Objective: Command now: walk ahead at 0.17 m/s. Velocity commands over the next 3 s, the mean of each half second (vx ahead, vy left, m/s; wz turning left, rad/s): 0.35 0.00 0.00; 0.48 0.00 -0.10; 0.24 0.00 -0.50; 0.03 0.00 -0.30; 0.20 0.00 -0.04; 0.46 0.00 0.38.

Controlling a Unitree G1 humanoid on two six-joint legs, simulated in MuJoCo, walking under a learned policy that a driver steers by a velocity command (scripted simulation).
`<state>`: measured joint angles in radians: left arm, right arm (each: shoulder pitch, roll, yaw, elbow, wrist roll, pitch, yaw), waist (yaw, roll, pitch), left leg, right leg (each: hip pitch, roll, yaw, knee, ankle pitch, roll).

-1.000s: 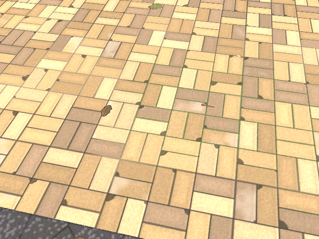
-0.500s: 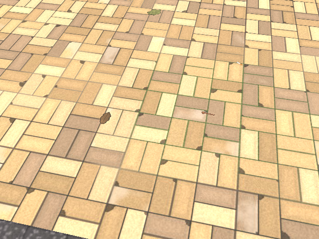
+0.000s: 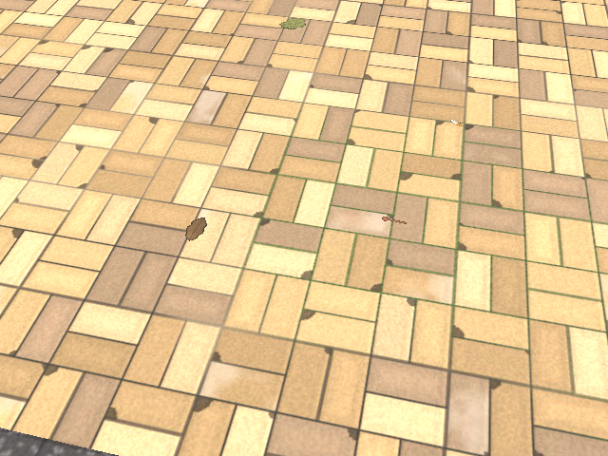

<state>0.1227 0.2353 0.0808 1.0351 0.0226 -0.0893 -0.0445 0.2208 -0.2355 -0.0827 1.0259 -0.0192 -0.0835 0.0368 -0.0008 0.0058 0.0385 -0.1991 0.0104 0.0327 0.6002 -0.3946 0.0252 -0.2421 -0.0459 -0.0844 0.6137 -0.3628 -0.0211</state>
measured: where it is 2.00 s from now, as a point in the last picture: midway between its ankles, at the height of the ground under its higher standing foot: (320, 342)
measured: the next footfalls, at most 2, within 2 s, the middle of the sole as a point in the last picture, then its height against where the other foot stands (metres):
right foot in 0.38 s outside the picture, level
left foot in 0.94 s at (269, 419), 0.10 m lower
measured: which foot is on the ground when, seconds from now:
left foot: down 0.00-0.38, up 0.40-0.92, down 0.94-1.00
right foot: down 0.00-0.12, up 0.14-0.36, down 0.38-0.92, up 0.94-1.00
